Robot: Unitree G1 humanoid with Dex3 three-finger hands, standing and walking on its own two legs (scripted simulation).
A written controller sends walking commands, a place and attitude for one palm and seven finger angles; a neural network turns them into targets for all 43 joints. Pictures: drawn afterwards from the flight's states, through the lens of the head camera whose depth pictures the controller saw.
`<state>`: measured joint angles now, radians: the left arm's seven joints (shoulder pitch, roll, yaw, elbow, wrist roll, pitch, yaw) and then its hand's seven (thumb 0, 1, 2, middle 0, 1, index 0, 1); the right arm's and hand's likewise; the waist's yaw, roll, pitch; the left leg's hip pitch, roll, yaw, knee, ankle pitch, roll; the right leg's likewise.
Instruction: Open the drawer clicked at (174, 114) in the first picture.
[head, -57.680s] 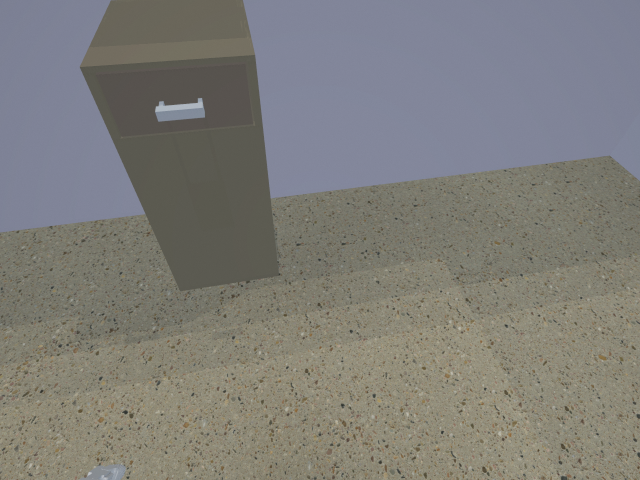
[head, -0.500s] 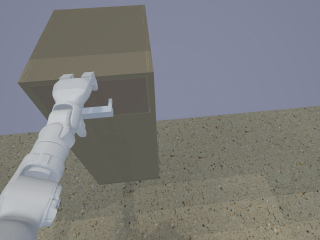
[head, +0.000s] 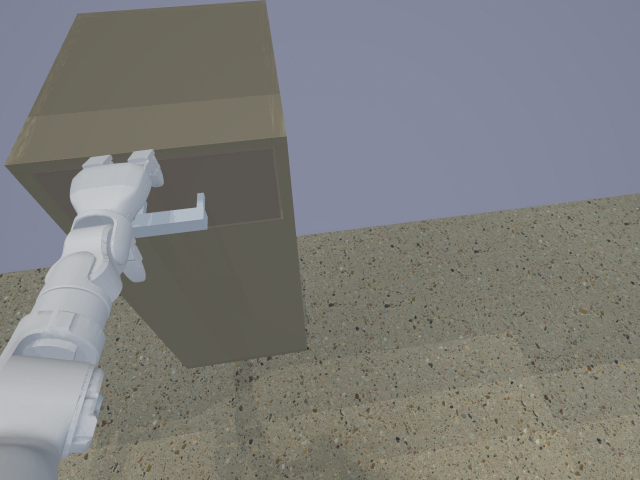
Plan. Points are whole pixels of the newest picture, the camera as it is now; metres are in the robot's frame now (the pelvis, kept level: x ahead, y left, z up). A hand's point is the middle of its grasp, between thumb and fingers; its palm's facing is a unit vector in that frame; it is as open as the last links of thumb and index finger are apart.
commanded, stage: lower the fingers behind the handle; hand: left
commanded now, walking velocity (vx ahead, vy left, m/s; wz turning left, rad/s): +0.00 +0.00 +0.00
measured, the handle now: (170, 212) +0.50 +0.23 +0.01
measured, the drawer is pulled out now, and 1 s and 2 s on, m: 0.00 0.00 0.00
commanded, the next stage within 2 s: close the thumb around the handle in 1.42 s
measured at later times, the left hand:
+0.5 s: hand (136, 226) +0.45 +0.26 +0.04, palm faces +0.01 -0.03 -1.00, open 13.6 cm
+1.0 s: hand (149, 245) +0.45 +0.26 -0.01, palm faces +0.03 -0.03 -1.00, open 13.6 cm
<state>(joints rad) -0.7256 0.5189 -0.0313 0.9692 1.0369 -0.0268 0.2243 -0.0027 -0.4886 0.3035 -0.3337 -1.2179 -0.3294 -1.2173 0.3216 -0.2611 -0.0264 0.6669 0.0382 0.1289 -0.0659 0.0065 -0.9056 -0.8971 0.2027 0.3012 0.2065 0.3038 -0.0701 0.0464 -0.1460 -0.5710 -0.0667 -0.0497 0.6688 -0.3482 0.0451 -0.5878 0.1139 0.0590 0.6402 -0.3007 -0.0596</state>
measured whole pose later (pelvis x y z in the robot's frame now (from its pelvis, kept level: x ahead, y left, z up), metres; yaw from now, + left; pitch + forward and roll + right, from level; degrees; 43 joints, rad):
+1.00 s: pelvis -0.01 +0.02 -0.03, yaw +1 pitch +21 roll -3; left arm -0.77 0.45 -0.04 1.06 1.09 -0.04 0.45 0.00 -0.49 0.30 -0.37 -1.26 -0.35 -1.24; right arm 0.37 -0.26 -0.05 0.73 -0.01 0.09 -0.02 0.01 -0.91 -0.90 0.20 0.30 0.21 0.30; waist -0.09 0.05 -0.19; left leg -0.84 -0.08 -0.06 0.91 -0.43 0.07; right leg -0.84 0.11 0.02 0.84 -0.38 -0.03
